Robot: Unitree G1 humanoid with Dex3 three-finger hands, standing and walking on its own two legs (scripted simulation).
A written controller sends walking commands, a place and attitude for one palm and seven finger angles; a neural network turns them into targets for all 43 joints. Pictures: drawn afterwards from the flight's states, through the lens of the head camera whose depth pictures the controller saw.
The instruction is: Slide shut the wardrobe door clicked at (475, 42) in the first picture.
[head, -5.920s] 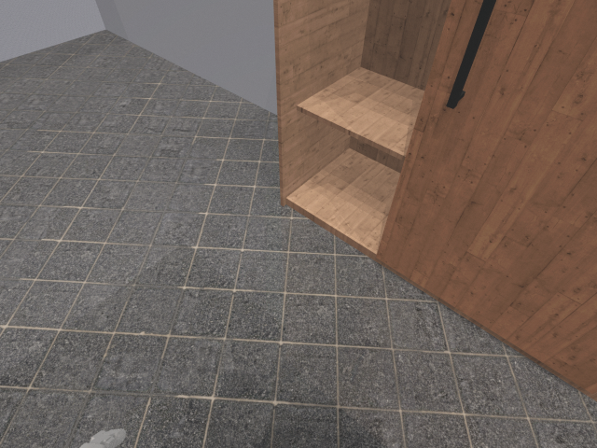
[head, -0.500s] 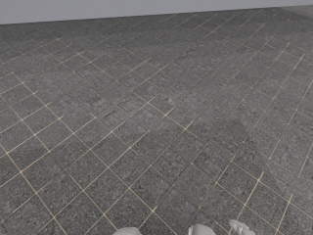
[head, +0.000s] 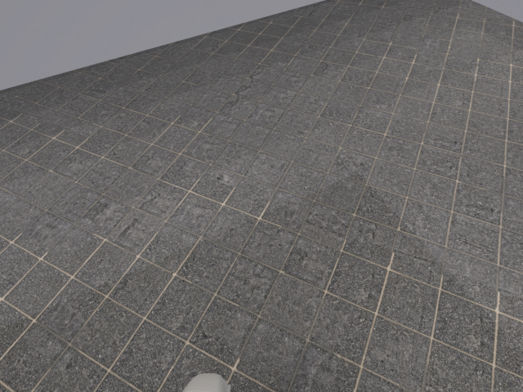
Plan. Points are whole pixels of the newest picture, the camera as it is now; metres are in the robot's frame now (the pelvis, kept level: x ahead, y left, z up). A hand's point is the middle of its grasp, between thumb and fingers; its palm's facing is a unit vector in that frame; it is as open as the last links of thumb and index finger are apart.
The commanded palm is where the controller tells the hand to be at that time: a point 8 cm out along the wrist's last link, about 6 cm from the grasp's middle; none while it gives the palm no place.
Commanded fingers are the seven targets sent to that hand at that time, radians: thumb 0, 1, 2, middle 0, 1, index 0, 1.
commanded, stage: turn to face it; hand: right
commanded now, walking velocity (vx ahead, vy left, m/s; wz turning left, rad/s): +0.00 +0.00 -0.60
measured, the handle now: out of the picture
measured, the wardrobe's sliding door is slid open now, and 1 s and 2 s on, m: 0.51 0.51 0.51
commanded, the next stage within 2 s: none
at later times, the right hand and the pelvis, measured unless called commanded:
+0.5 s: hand out of the picture +0.00 -0.14 -0.14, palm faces +0.31 +0.90 -0.30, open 7.4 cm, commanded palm none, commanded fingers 0.00 -0.90 -0.90 0.20 0.30 0.20 0.30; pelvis -0.02 +0.08 +0.00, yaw -18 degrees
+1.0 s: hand out of the picture -0.13 -0.18 -0.18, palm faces +0.63 +0.73 -0.27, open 7.4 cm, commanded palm none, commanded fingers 0.00 -0.90 -0.90 0.20 0.30 0.20 0.30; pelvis -0.03 +0.03 -0.01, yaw -37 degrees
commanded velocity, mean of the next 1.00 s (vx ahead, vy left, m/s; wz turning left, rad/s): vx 0.00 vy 0.00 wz -0.60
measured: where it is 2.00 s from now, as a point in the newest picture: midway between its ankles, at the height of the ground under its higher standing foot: outside the picture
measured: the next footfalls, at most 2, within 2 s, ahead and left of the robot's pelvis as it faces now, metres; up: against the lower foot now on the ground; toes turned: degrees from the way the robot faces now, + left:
left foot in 0.34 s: +0.02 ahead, +0.16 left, +0.00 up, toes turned -12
right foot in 0.82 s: -0.07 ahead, -0.07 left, +0.00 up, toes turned -38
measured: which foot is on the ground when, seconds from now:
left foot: up 0.00-0.32, down 0.34-0.84, up 0.86-1.00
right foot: down 0.00-0.32, up 0.34-0.80, down 0.82-1.00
